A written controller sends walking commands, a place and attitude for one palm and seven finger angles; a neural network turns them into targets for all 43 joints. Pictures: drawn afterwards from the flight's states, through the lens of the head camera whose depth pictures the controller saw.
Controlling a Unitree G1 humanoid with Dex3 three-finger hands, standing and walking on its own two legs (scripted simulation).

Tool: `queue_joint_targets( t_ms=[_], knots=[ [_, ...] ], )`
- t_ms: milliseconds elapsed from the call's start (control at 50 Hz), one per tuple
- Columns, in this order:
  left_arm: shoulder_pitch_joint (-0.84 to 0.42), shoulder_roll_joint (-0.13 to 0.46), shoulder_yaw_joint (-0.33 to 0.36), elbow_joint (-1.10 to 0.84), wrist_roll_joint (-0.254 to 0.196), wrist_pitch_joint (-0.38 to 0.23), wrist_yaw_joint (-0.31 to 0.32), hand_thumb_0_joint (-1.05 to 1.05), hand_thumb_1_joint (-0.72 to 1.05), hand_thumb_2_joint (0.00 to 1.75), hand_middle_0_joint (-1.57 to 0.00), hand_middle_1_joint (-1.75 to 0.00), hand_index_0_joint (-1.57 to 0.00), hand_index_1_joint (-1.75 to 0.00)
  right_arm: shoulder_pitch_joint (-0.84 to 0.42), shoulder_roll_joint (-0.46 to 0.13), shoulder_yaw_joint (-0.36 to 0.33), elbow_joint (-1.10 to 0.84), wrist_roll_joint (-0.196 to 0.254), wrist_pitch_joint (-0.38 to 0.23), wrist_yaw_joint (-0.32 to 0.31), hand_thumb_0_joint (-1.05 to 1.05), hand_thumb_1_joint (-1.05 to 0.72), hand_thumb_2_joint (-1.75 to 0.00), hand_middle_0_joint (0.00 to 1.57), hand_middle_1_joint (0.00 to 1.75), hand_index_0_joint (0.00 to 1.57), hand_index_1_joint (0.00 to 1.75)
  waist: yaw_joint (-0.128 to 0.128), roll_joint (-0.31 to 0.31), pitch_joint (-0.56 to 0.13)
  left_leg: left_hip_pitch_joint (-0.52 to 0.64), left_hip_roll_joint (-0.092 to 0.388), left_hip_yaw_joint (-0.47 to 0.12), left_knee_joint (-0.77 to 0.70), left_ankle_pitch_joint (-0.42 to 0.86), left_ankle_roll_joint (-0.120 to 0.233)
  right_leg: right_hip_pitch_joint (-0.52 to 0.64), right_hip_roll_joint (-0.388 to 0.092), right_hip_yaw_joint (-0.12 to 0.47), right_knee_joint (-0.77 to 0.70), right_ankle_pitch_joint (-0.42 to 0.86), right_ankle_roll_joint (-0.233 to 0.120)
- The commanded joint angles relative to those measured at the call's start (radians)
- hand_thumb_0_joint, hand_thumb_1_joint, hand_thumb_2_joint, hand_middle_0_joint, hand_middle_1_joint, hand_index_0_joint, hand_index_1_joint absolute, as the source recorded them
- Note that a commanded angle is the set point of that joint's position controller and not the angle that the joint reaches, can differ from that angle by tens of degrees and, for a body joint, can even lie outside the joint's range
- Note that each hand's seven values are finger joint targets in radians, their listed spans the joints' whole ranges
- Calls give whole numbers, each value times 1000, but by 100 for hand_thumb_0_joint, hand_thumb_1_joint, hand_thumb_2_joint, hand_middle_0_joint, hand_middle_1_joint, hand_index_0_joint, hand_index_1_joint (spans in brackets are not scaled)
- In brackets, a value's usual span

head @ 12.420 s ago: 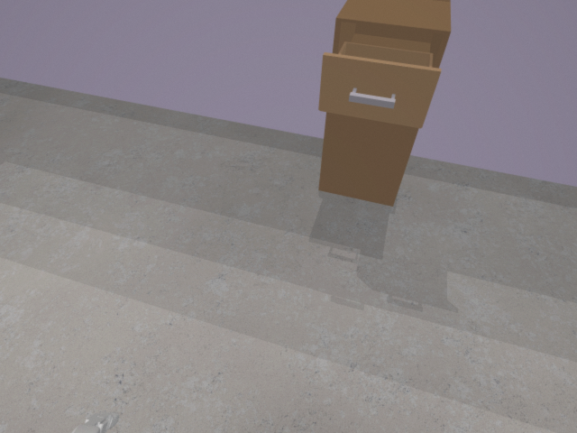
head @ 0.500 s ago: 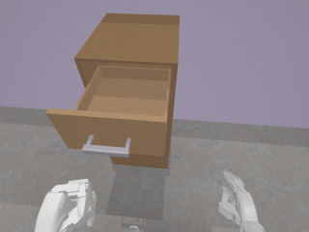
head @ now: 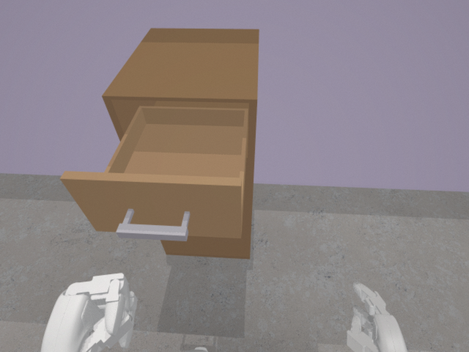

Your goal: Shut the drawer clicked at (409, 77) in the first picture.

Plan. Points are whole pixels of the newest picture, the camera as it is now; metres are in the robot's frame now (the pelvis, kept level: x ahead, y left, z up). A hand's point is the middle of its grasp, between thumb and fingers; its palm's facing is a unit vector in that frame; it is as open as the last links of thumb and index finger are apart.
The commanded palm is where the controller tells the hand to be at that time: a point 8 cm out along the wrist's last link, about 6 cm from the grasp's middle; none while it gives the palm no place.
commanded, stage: raise the hand and make a fist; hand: left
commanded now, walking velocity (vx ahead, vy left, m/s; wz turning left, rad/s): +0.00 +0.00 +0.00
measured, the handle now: (155, 223) +0.35 +0.18 +0.01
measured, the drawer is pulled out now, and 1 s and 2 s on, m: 0.27 0.27 0.27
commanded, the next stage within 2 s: bring the fist close to the handle in 0.02 s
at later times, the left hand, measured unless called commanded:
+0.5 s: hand (150, 302) +0.18 +0.14 +0.07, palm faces +0.00 -1.00 -0.05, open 3.3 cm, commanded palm +0.15 +0.20 +0.07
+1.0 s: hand (159, 291) +0.22 +0.14 +0.02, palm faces -0.01 -1.00 -0.04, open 3.3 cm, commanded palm +0.20 +0.20 +0.02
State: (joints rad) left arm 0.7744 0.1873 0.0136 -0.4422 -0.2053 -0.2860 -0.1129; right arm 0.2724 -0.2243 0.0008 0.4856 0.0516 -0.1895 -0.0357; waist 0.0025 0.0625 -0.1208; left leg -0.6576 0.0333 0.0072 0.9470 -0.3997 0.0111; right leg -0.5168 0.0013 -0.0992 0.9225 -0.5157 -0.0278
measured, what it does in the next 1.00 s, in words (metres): stands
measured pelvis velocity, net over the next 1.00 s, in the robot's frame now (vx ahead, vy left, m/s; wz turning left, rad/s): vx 0.00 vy -0.01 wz -0.01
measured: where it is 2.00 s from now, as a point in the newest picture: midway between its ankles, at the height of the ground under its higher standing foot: outside the picture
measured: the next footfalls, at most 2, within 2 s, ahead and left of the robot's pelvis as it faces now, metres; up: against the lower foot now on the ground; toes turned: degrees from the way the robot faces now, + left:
none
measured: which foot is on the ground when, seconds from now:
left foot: down 0.00-1.00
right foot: down 0.00-1.00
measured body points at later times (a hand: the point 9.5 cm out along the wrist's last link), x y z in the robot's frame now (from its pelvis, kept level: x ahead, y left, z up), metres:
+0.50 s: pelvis +0.01 -0.01 -0.01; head +0.04 -0.02 +0.44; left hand +0.18 +0.19 +0.07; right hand +0.20 -0.24 -0.08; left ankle +0.05 +0.11 -0.69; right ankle -0.02 -0.10 -0.69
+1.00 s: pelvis +0.00 -0.01 -0.03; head +0.06 -0.02 +0.41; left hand +0.21 +0.19 +0.02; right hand +0.18 -0.25 -0.12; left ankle +0.05 +0.11 -0.69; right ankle -0.02 -0.10 -0.69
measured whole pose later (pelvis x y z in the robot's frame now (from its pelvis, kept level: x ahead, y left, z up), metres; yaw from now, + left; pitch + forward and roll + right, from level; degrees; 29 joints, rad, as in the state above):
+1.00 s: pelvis +0.00 -0.01 -0.03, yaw -1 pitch +15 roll -1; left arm 0.47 0.17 0.06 -0.08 -0.20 -0.41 -0.14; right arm 0.22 -0.22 -0.01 0.52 0.02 -0.13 -0.04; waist -0.02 0.04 -0.15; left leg -0.92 0.05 0.00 1.12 -0.47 0.00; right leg -0.78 0.01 -0.10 1.12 -0.60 -0.05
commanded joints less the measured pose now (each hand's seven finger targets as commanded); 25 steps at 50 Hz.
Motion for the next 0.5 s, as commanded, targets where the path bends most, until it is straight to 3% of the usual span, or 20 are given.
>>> queue_joint_targets(
  t_ms=[0,100,160,180,240,280,360,380,400,480],
  knots=[
    [22,75,58,-178,-16,-62,-26,0,90,90,-140,-160,-140,-160,-128,-95,-41,-173,2,-69,-9,0,-90,-90,20,30,20,30,0,-78,-18,118,-24,-29,-143,71,30,-69,5,55,-211,118,19],
    [16,87,82,-188,-24,-50,-33,0,90,90,-140,-160,-140,-160,-131,-89,-40,-172,1,-68,-14,0,-90,-90,20,30,20,30,11,-69,-43,137,-26,-25,-143,114,33,-44,2,59,-211,179,21],
    [-36,76,81,-131,-19,-60,-34,0,90,90,-140,-160,-140,-160,-129,-94,-40,-152,-4,-62,-17,0,-90,-90,20,30,20,30,-7,-95,-15,128,-27,-27,-130,133,33,-61,6,54,-204,218,24],
    [-19,47,60,-118,-21,-66,-40,0,90,90,-140,-160,-140,-160,-125,-92,-40,-155,-6,-62,-16,0,-90,-90,20,30,20,30,-3,-84,-17,127,-30,-24,-128,136,31,-65,7,52,-195,225,24],
    [-53,40,36,-102,-19,-85,-54,0,90,90,-140,-160,-140,-160,-121,-99,-40,-157,-9,-66,-10,0,-90,-90,20,30,20,30,-14,-64,-34,125,-30,-26,-115,145,30,-81,6,45,-172,245,24],
    [-72,42,26,-97,-7,-97,-56,0,90,90,-140,-160,-140,-160,-114,-102,-40,-158,-13,-65,-9,0,-90,-90,20,30,20,30,-14,-47,-57,123,-33,-25,-101,158,32,-81,4,54,-162,259,22],
    [-87,96,90,-66,6,-120,-42,0,90,90,-140,-160,-140,-160,-113,-99,-49,-148,-18,-49,-10,0,-90,-90,20,30,20,30,-4,-66,-109,110,-31,-22,-77,191,31,-72,4,58,-136,303,22],
    [-79,61,68,-59,-3,-123,-43,0,90,90,-140,-160,-140,-160,-114,-94,-46,-153,-20,-45,-9,0,-90,-90,20,30,20,30,-3,-51,-118,107,-35,-19,-73,191,30,-72,1,63,-132,311,23],
    [-94,84,94,-47,-4,-128,-38,0,90,90,-140,-160,-140,-160,-113,-95,-49,-150,-18,-41,-8,0,-90,-90,20,30,20,30,-3,-65,-118,98,-32,-19,-69,194,28,-75,3,61,-126,316,23],
    [-91,43,71,-9,-9,-136,-35,0,90,90,-140,-160,-140,-160,-115,-96,-50,-149,-21,-25,-6,0,-90,-90,20,30,20,30,-5,-73,-128,79,-33,-17,-50,211,28,-81,1,62,-107,357,26]
  ],
)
